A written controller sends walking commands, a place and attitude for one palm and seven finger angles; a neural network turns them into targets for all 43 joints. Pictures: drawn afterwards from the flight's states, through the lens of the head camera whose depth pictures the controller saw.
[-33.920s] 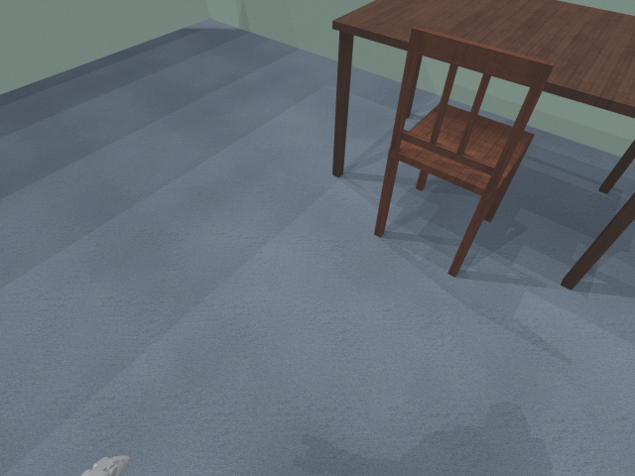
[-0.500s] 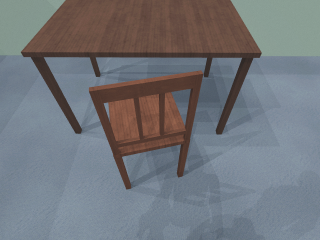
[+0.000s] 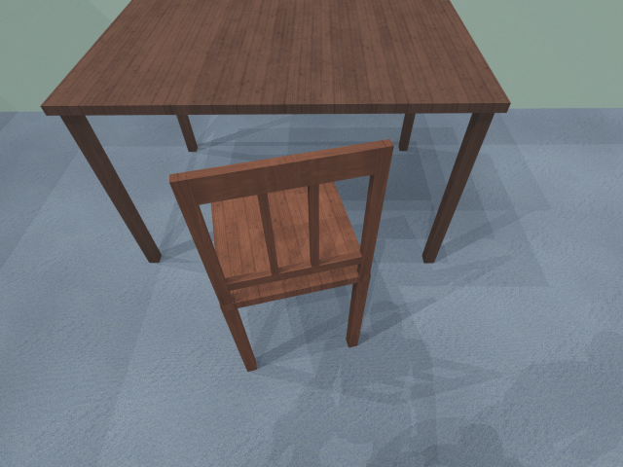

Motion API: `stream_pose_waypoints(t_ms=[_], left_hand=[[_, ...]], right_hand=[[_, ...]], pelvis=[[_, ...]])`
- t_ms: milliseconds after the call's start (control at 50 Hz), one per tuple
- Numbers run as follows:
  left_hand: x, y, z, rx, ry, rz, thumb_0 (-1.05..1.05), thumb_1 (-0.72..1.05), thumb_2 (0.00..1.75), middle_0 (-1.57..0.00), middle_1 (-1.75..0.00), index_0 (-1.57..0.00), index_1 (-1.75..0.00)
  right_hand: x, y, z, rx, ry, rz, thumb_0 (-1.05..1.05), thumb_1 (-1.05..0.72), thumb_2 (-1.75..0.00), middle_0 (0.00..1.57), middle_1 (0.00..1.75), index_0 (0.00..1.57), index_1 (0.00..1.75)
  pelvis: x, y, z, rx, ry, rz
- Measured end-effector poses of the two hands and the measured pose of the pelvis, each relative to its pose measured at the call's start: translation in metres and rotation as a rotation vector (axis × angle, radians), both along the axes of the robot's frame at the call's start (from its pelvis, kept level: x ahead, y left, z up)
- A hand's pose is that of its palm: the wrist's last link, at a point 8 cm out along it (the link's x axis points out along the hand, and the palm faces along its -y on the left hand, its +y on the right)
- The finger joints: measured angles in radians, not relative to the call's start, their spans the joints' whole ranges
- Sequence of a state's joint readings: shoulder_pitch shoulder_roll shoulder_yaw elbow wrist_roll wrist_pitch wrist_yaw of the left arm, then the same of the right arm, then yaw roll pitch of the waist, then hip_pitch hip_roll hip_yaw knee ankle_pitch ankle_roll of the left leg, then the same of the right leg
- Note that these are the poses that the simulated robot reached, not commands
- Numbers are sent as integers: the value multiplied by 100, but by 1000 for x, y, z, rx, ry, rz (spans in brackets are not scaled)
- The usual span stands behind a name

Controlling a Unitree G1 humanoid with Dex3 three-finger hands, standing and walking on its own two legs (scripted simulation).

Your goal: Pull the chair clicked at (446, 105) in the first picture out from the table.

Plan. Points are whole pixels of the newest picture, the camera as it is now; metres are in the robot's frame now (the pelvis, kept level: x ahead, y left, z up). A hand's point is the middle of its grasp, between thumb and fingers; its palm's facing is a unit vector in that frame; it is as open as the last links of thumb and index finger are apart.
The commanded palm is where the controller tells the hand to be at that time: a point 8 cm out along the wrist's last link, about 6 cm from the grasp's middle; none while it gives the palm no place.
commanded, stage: take the last steps up to it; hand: left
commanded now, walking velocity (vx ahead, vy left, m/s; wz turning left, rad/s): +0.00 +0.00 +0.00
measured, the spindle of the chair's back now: (269, 236) +0.55 +0.12 -0.12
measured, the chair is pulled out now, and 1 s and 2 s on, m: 0.18 0.18 0.18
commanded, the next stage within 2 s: come to a stop and stand still in 0.62 s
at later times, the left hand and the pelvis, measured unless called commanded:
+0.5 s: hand out of the picture +0.02 +0.15 -0.19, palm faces +0.08 -0.98 -0.19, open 7.4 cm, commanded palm none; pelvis +0.04 -0.02 -0.02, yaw +2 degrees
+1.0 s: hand (217, 424) +0.21 +0.17 -0.17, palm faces +0.06 -0.96 -0.27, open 7.4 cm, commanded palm none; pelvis +0.14 -0.03 -0.01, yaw +2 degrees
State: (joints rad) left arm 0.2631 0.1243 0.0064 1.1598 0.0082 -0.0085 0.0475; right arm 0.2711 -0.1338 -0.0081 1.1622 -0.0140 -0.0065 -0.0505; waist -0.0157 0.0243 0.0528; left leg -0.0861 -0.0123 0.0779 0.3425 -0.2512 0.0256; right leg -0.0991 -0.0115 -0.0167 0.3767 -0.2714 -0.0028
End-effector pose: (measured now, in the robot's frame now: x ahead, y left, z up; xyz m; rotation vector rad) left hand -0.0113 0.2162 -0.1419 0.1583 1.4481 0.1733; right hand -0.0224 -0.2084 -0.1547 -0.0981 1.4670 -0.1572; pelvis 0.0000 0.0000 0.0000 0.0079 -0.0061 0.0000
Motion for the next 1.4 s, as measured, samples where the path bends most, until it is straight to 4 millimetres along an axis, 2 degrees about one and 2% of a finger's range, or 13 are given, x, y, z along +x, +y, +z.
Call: stream_pose_waypoints(t_ms=[240,440,520,640,700,800,880,1000,1080,1160,1240,1320,1400], left_hand=[[3,-6,-2,-6,-1,1,1,92,90,-20,-30,-20,-30],[22,-19,-13,-19,4,24,1,91,90,-20,-30,-20,-30],[25,-22,-20,-21,-12,69,1,91,90,-20,-30,-20,-30],[19,-19,-30,-63,91,72,0,90,90,-20,-30,-20,-30],[41,-12,-26,-56,105,40,1,90,90,-20,-30,-20,-30],[115,-3,-9,-12,-51,39,1,91,90,-20,-30,-20,-30],[164,4,-6,46,-174,33,1,93,90,-20,-30,-20,-30],[211,-4,4,63,-197,-8,1,92,90,-20,-30,-20,-30],[229,-7,10,70,-230,-21,1,91,90,-20,-30,-20,-30],[231,-4,8,65,-234,-24,0,90,90,-21,-30,-20,-30],[225,7,-4,45,-226,-15,0,90,90,-21,-30,-20,-30],[213,15,-7,66,-236,-28,1,90,90,-21,-30,-20,-30],[198,20,-1,88,-229,-59,1,90,90,-21,-30,-20,-30]], right_hand=[[0,-6,-3,5,11,-2,0,-91,-90,20,30,20,30],[0,-19,-14,-1,70,-25,0,-91,-90,20,30,20,30],[19,-23,-13,-19,84,-4,0,-91,-90,20,30,20,30],[84,-25,-11,-75,-71,-1,0,-91,-90,20,30,20,30],[98,-21,-6,-74,-116,-18,0,-91,-90,20,30,20,30],[103,-13,-2,-26,-30,29,0,-91,-90,20,30,20,30],[115,-18,-12,12,28,28,0,-91,-90,21,30,20,30],[150,-33,-13,3,-7,-4,0,-91,-90,21,30,20,30],[171,-48,-9,-20,-48,-1,0,-91,-90,21,30,20,30],[189,-60,-2,-67,-86,21,0,-91,-90,20,30,20,30],[198,-66,1,-118,-145,47,0,-91,-90,20,30,20,30],[207,-64,2,-111,-212,55,0,-91,-90,20,30,20,30],[221,-53,-3,-73,-309,49,0,-91,-90,20,30,20,30]], pelvis=[[4,-5,-3,2,-4,0],[32,-15,-15,6,0,8],[46,-16,-19,-6,-6,29],[68,-5,-26,-1,-16,-17],[81,-4,-21,8,-13,-24],[102,-10,-9,-5,3,27],[121,-23,-16,13,4,52],[138,-28,-11,11,25,42],[138,-30,-8,33,26,40],[132,-24,-7,34,20,41],[128,-15,-15,13,15,42],[130,-14,-20,21,13,18],[128,-12,-23,16,-4,10]])
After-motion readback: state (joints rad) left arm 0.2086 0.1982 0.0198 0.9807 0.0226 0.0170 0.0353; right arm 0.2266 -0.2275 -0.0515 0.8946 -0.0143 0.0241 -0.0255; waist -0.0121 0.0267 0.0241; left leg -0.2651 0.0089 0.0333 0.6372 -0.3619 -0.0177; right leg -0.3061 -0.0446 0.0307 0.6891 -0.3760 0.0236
